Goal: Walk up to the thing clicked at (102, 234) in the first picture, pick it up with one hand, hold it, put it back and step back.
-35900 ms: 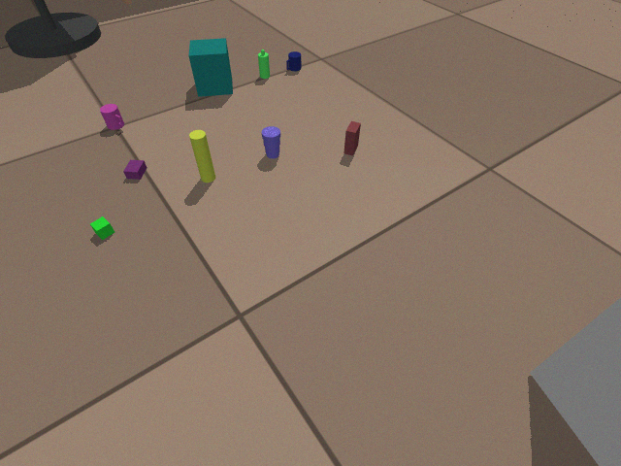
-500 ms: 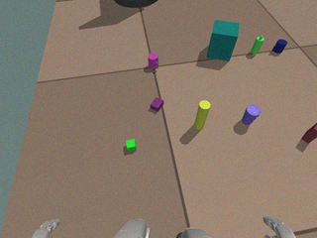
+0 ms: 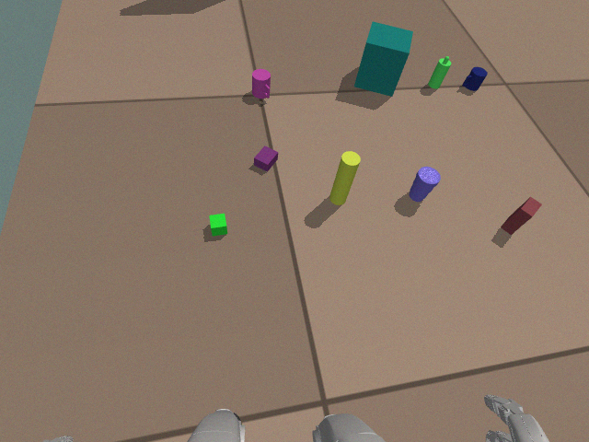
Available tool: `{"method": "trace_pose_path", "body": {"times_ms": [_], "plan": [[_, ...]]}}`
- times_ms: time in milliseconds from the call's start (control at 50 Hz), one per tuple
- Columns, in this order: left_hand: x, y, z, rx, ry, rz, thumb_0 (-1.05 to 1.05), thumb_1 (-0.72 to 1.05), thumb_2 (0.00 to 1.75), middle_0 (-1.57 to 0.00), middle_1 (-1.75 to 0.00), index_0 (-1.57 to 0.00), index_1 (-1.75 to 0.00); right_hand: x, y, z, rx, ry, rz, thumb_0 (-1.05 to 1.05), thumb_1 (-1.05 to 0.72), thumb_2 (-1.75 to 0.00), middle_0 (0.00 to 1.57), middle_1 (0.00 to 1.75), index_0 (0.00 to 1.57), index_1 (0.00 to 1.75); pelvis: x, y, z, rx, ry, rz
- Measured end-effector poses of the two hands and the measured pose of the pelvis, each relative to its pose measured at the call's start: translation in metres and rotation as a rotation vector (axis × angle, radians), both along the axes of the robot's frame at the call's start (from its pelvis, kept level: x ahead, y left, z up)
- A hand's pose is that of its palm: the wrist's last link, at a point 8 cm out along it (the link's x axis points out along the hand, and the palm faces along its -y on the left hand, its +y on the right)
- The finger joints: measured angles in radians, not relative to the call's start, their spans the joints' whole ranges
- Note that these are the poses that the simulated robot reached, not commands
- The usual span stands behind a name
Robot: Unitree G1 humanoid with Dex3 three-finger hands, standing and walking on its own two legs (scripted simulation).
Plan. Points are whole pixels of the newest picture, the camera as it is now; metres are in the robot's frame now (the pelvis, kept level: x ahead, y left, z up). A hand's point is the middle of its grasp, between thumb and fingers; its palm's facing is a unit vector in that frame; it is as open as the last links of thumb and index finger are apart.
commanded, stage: step back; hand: left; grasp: from above
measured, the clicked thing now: (218, 224) +0.84 +0.24 -0.74
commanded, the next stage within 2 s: stand in 1.68 s
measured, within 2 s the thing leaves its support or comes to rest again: neither
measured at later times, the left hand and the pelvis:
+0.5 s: hand out of the picture -0.05 +0.23 -0.15, palm faces +0.06 -0.91 -0.41, open 7.4 cm; pelvis -0.18 -0.05 -0.01, yaw +5 degrees
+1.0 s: hand out of the picture -0.24 +0.20 -0.14, palm faces +0.09 -0.91 -0.40, open 7.4 cm; pelvis -0.26 -0.08 +0.00, yaw +5 degrees
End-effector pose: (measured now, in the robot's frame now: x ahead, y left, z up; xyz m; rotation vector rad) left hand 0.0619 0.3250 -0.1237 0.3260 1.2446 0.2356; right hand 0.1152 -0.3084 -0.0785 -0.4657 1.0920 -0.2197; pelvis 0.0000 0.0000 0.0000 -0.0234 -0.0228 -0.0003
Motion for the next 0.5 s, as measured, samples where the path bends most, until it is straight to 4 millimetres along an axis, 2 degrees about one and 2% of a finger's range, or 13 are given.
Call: {"method": "trace_pose_path", "body": {"times_ms": [140, 180, 260, 380, 460, 500], "plan": [[-0.06, -0.033, -0.001, 0.028, 0.03, -0.029, 0.0, 0.9, 0.9, -0.2, -0.3, -0.2, -0.3, -0.039, -0.038, -0.028, 0.035, -0.068, -0.006, 0.0, -0.9, -0.89, 0.21, 0.3, 0.21, 0.3, -0.061, -0.028, -0.018, -0.015, -0.028, -0.029], [-0.08, -0.045, 0.007, 0.025, 0.017, -0.025, 0.0, 0.9, 0.9, -0.2, -0.3, -0.2, -0.3, -0.057, -0.044, -0.034, 0.053, -0.054, -0.027, 0.0, -0.91, -0.89, 0.21, 0.3, 0.21, 0.3, -0.074, -0.034, -0.016, -0.015, -0.035, -0.009], [-0.111, -0.058, 0.028, 0.038, 0.01, -0.008, 0.0, 0.9, 0.9, -0.21, -0.3, -0.21, -0.3, -0.097, -0.049, -0.032, 0.089, -0.007, -0.056, 0.01, -0.91, -0.89, 0.21, 0.3, 0.21, 0.3, -0.092, -0.043, -0.001, 0.069, -0.017, -0.028], [-0.117, -0.058, 0.036, 0.077, -0.069, -0.024, 0.0, 0.9, 0.9, -0.21, -0.3, -0.21, -0.3, -0.161, -0.054, -0.039, 0.075, 0.088, -0.042, 0.01, -0.91, -0.89, 0.21, 0.3, 0.21, 0.3, -0.129, -0.049, -0.001, 0.056, 0.015, 0.029], [-0.119, -0.054, 0.022, 0.068, -0.162, -0.019, 0.0, 0.9, 0.9, -0.21, -0.3, -0.21, -0.3, -0.198, -0.051, -0.046, 0.047, 0.153, 0.001, 0.01, -0.91, -0.89, 0.21, 0.3, 0.21, 0.3, -0.161, -0.051, -0.014, 0.037, 0.011, 0.088], [-0.127, -0.056, 0.014, 0.049, -0.18, -0.007, 0.0, 0.9, 0.9, -0.2, -0.3, -0.21, -0.3, -0.214, -0.046, -0.044, 0.049, 0.17, 0.007, 0.01, -0.91, -0.89, 0.21, 0.3, 0.21, 0.3, -0.177, -0.054, -0.014, 0.081, -0.011, 0.081]]}}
